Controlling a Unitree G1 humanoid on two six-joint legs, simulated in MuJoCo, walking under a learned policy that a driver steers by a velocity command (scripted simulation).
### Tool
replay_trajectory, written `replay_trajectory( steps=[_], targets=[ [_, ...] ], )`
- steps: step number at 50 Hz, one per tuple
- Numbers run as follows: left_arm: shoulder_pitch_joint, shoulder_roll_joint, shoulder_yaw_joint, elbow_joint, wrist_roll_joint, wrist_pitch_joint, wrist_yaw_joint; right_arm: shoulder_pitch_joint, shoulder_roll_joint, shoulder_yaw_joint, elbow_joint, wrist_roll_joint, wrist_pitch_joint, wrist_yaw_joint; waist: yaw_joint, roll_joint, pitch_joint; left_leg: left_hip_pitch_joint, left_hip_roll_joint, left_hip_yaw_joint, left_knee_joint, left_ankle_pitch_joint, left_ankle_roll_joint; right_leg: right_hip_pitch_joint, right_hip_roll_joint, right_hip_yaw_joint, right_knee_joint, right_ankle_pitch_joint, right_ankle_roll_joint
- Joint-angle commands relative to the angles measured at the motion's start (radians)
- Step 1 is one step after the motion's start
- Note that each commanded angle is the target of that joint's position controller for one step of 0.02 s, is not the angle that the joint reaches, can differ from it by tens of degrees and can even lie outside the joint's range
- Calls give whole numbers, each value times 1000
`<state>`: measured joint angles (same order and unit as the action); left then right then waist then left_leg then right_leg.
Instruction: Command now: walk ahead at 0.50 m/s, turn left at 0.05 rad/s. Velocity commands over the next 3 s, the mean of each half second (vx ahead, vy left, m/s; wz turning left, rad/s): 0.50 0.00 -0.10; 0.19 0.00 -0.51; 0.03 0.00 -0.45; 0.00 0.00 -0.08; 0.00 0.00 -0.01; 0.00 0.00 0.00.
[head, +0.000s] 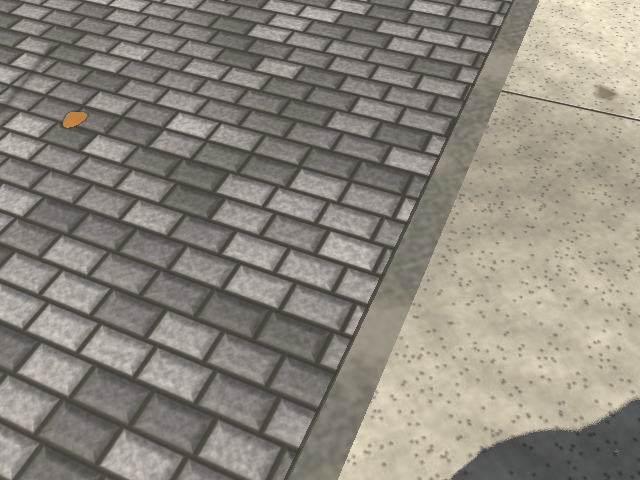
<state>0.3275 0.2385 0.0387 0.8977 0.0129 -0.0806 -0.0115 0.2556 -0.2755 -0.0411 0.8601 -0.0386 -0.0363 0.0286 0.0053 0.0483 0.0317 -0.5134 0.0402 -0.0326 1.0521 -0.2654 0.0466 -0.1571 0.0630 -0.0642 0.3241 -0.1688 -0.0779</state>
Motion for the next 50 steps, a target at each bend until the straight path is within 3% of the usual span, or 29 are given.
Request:
replay_trajectory(
  steps=[1,5,10,12,13,14,15,16,17,18,19,20,21,24,26,28,31,34,37,38,39,40,41,42,44,45,46,50],
  targets=[
    [34,119,25,-18,-7,-20,0,-26,-46,-4,-58,-2,2,7,-11,-116,26,-120,55,26,-78,94,-31,35,-255,207,-218,172,-139],
    [86,120,25,17,-8,-18,-1,-177,-16,15,-102,7,-4,11,25,-117,43,-93,48,74,-312,218,-45,59,-221,133,-216,257,-117],
    [140,135,28,58,1,-12,8,-271,-32,16,-132,12,-10,3,44,-121,52,-47,17,90,-457,210,-8,169,-272,132,-159,371,-105],
    [126,146,31,67,5,-7,14,-247,-46,9,-128,9,-17,-3,22,-122,43,7,-3,94,-497,140,22,213,-291,131,-97,483,-93],
    [119,149,31,71,5,-4,17,-192,-55,2,-112,6,-23,-9,-6,-118,17,98,-28,98,-526,107,36,210,-285,131,-15,601,-81],
    [106,149,29,74,2,0,16,-60,-69,-9,-68,0,-33,-17,-69,-90,-47,266,-55,108,-597,125,57,182,-251,108,141,667,-65],
    [101,127,21,60,-3,-1,15,116,-121,-28,-17,-18,-46,-29,-131,-39,-158,523,29,20,-608,111,93,39,-200,80,363,520,-46],
    [179,20,-6,20,-37,-3,8,234,-237,-58,-10,-40,-47,-39,-128,163,-316,844,342,-391,-655,-10,192,-296,-62,1,733,31,3],
    [183,93,16,40,-18,5,17,209,-220,-60,-7,-4,-32,-33,-118,150,-328,798,414,-604,-776,-55,226,-425,-6,80,885,-355,-6],
    [112,126,31,34,-5,13,18,105,-155,-43,-20,11,-27,-31,-77,50,-164,655,364,-456,-795,-117,195,-464,-73,129,917,-281,-18],
    [70,103,27,28,-6,12,9,26,-91,-27,-32,14,-33,-27,-52,19,-69,522,320,-333,-842,-83,168,-449,-113,128,876,-200,-17],
    [58,83,27,33,-4,20,4,-6,-56,-17,-30,14,-40,-27,-29,26,-20,441,274,-231,-878,-23,129,-416,-137,121,832,-157,-14],
    [66,73,28,38,11,34,-2,-13,-38,-12,-19,18,-47,-32,-6,45,6,383,239,-151,-899,39,102,-382,-151,119,806,-133,-4],
    [43,43,28,30,15,62,-20,25,-49,-17,6,24,-74,-35,17,26,9,367,219,-26,-925,192,95,-395,-156,103,803,-59,14],
    [-10,38,30,9,16,70,-22,42,-54,-18,17,27,-81,-40,24,9,33,382,217,61,-899,460,99,-448,-155,84,772,-7,32],
    [-55,23,25,-15,16,70,-23,54,-44,-15,29,26,-78,-46,30,23,36,382,195,154,-855,673,97,-450,-145,48,675,49,46],
    [-156,-6,8,-55,13,68,-31,56,-53,-15,37,29,-66,-55,6,49,35,372,163,246,-810,737,84,-366,-113,-19,447,160,41],
    [-182,8,7,-75,23,69,-34,90,-76,-23,54,31,-52,-64,-9,56,6,456,191,261,-729,801,80,-317,-81,-58,344,154,17],
    [-102,50,24,-70,33,64,-28,70,-101,-38,50,33,-31,-78,25,68,-40,510,219,257,-540,927,69,-231,-34,-66,291,21,-37],
    [-39,66,33,-55,36,55,-23,61,-107,-42,45,34,-20,-78,49,45,-79,512,212,259,-402,890,57,-166,-11,-63,234,24,-58],
    [43,98,47,-37,43,39,-11,59,-118,-47,39,37,-11,-74,99,-26,-131,456,178,274,-187,718,14,-41,-21,-20,111,201,-89],
    [64,211,74,-45,38,29,3,108,-67,-36,2,30,-8,-68,71,-192,-211,237,89,280,100,98,-31,164,-262,253,171,730,-149],
    [56,293,101,-62,-3,51,8,163,-32,-30,-36,42,10,-61,36,-302,-348,-7,-105,142,364,-428,-72,336,-464,620,139,992,-375],
    [30,258,97,-85,-30,72,10,123,-55,-29,-22,16,24,-61,52,-117,-329,-48,-29,16,370,-373,-72,265,-440,550,84,746,-364],
    [-99,143,65,-101,-15,93,21,10,-48,-30,-40,19,25,-62,13,-41,-80,-73,20,6,236,-225,-74,8,-325,422,-11,404,-268],
    [-118,120,59,-102,-18,96,27,0,-60,-34,-50,6,33,-65,-5,-65,-48,-44,33,1,163,-178,-77,-55,-275,378,-28,359,-227],
    [-130,110,56,-105,-12,96,27,25,-55,-34,-41,-4,47,-64,-17,-84,-62,2,26,7,136,-148,-80,-89,-243,348,-34,344,-204],
    [-118,162,71,-114,1,84,15,24,-34,-31,-51,8,73,-62,-19,-94,-119,25,2,0,39,-114,-93,-97,-203,353,-39,259,-173]
  ],
)
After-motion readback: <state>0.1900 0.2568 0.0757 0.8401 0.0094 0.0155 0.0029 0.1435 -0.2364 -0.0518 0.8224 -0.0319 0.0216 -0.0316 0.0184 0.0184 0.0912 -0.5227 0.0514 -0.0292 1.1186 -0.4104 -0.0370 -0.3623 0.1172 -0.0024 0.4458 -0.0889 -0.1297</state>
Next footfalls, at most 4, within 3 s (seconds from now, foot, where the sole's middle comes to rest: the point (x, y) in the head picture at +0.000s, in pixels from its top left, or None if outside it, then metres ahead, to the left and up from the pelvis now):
0.30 left None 0.32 0.12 -0.78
0.78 right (387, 473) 0.51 -0.07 -0.78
1.34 left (297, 464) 0.53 0.12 -0.78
1.68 right None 0.38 -0.04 -0.78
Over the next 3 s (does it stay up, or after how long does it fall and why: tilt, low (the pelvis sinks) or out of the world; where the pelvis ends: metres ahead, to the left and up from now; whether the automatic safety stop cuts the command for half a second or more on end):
stays up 0.43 0.05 0.00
